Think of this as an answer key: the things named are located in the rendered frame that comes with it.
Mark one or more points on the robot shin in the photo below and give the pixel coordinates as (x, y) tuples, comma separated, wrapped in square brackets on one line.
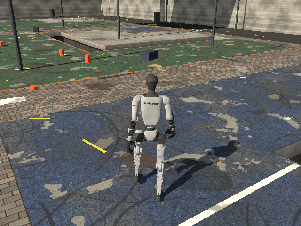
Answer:
[(160, 179), (136, 161)]

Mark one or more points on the robot right hand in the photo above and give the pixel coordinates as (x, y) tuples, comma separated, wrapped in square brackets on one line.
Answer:
[(169, 132)]

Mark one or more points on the right robot shin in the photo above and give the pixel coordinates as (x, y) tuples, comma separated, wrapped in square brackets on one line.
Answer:
[(160, 179)]

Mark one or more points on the right robot upper arm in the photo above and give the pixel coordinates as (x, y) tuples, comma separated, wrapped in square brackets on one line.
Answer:
[(167, 105)]

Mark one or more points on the left robot upper arm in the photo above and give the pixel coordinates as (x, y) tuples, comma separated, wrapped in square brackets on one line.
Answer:
[(135, 107)]

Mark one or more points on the robot right forearm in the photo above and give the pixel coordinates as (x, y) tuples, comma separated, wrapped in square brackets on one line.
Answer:
[(171, 124)]

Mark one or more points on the left robot shin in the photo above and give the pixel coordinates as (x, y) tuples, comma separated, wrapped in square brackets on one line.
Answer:
[(136, 161)]

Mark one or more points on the robot left hand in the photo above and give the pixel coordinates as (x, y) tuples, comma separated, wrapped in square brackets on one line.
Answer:
[(127, 145)]

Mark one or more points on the robot left forearm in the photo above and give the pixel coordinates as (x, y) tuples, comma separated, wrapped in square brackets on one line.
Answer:
[(131, 129)]

